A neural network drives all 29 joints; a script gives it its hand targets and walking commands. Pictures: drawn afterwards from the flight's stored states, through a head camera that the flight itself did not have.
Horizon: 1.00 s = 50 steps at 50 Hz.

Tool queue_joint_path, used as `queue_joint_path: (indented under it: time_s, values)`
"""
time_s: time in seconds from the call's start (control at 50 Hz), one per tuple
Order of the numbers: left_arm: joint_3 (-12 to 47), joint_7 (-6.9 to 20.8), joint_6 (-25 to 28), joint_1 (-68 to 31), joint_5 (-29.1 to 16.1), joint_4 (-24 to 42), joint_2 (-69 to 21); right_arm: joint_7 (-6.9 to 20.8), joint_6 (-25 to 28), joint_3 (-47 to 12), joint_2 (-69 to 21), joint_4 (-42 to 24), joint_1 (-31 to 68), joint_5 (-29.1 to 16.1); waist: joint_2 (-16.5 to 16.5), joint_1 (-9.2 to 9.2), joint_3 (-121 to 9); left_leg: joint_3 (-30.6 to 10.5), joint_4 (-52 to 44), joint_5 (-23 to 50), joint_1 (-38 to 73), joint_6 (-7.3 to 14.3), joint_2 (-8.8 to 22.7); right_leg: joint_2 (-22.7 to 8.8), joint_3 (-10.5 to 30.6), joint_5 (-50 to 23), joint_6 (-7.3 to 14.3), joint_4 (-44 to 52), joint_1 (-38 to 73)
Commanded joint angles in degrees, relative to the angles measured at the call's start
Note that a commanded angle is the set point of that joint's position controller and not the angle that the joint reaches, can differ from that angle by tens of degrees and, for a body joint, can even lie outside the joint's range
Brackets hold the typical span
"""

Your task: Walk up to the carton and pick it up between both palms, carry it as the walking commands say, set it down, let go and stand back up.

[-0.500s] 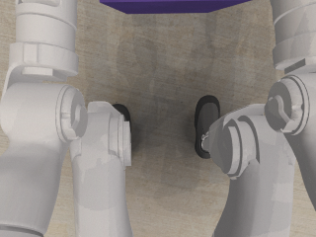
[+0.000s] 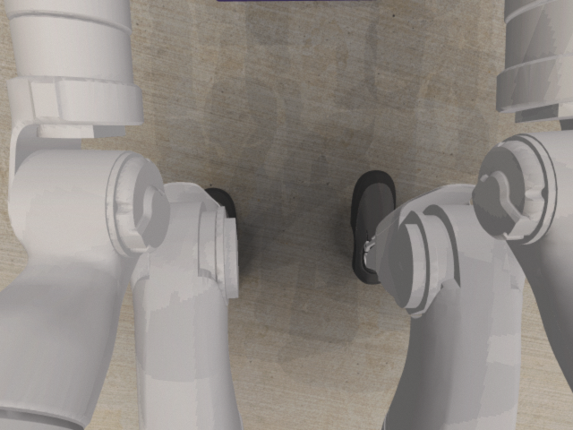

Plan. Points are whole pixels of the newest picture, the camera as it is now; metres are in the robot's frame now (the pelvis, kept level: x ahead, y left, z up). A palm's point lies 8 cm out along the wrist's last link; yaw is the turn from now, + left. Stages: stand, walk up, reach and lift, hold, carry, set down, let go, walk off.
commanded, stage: reach and lift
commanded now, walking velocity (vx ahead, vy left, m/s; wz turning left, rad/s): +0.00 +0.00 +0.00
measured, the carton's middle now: out of the picture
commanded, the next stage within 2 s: none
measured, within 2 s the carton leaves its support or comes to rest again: neither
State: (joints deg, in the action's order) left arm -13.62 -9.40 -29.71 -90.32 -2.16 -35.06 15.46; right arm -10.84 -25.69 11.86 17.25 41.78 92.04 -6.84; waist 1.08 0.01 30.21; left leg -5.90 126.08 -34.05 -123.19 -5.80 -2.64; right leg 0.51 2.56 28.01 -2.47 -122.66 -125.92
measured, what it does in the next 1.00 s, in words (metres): rises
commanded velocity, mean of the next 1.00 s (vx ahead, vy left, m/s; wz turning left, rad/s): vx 0.00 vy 0.00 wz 0.00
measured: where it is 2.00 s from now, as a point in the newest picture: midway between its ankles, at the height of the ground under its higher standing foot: (292, 253)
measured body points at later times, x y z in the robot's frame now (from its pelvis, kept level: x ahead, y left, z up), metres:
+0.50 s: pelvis -0.03 +0.00 +0.04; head +0.33 +0.01 +0.30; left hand +0.57 +0.15 -0.05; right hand +0.57 -0.15 -0.05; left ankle +0.11 +0.14 -0.34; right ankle +0.14 -0.13 -0.34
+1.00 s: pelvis -0.03 +0.00 +0.09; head +0.31 +0.01 +0.37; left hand +0.54 +0.15 +0.02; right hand +0.55 -0.15 +0.02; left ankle +0.11 +0.15 -0.34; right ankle +0.14 -0.13 -0.34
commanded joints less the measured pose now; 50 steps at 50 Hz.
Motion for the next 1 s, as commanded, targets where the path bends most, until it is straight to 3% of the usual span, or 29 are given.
queue_joint_path:
  time_s: [0.0,0.22,0.42,0.62,0.76,0.9,0.98]
  values:
    - [27.95,19.45,0.89,-38.85,-9.81,12.45,-70.75,20.82,-0.29,-21.96,-61.06,-18.58,42.6,-5.82,-8.61,3.77,-153.79,14.88,-18.24,26.49,58.57,2.31,-6.57,7.84,-11.9,-24.22,2.64,13.08,67.19]
    - [28.4,19.39,0.18,-42.7,-10.21,17.06,-70.74,21.7,-1.95,-21.99,-63.76,-20.04,43.21,-5.92,-7.83,3.35,-156.12,14.37,-22.42,22.34,60.02,2.51,-7.22,8.07,-10.47,-20.2,2.38,17.55,68.51]
    - [24.47,20.97,-1.98,-43.66,-7.96,9.41,-69.58,22.3,-3.99,-19.58,-64.52,-15.84,46.15,-4.48,-7.03,2.33,-149.71,14.59,-27.86,9.06,56.82,3.43,-7.23,7.62,-9.49,-7.76,2.36,22.63,68.35]
    - [27.78,20.21,-3.18,-41.87,-9.98,16.13,-71.07,21.64,-5.96,-23.39,-67.49,-21.08,42.62,-6.18,-6.7,2.09,-165.29,14.36,-29.86,18.3,67.12,2.78,-8.23,8.58,-9.15,-16.35,1.91,24.96,78.06]
    - [25.8,21.14,-3.26,-34.33,-7.33,9.94,-74.54,22.72,-5.61,-21.89,-68.83,-18.04,37.41,-3.79,-6.48,1.71,-158.34,13.75,-33.06,16.55,66.3,2.67,-8.05,8.8,-9.0,-13.9,2.13,27.79,76.29]
    - [28.67,20.55,-2.76,-36.41,-9.1,15.84,-75.78,22.5,-5.07,-24.55,-69.27,-23.94,39.75,-5.54,-7.31,2.11,-164.36,12.55,-35.14,18.89,73.04,2.21,-8.37,9.02,-8.46,-16.07,2.21,29.89,80.83]
    - [28.46,19.88,-2.99,-37.5,-9.13,16.0,-74.96,22.01,-5.52,-24.47,-68.74,-23.81,40.89,-5.48,-7.13,1.77,-161.11,12.03,-37.37,14.86,73.66,2.41,-8.25,8.87,-7.73,-12.18,2.34,32.02,81.58]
